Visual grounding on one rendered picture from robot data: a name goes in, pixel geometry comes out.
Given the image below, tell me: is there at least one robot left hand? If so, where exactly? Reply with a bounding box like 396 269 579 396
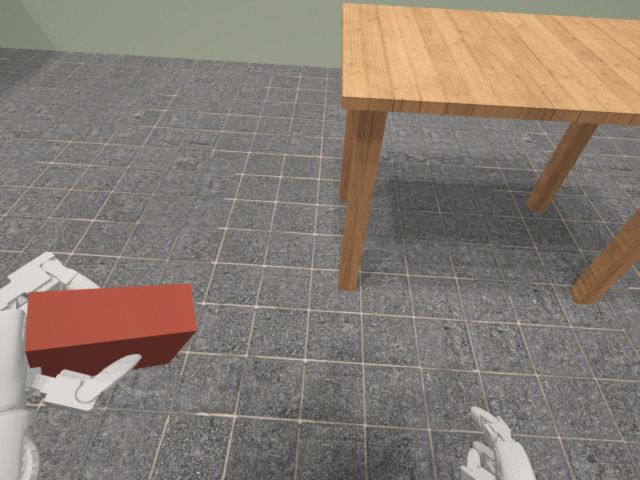
0 252 142 415

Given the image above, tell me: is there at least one sponge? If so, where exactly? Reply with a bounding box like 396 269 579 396
25 283 197 378

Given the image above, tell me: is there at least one robot left forearm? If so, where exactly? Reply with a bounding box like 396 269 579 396
0 409 41 480

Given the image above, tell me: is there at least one robot right hand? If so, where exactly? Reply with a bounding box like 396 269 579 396
461 406 536 480

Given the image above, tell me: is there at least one table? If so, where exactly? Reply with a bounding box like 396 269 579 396
338 3 640 305

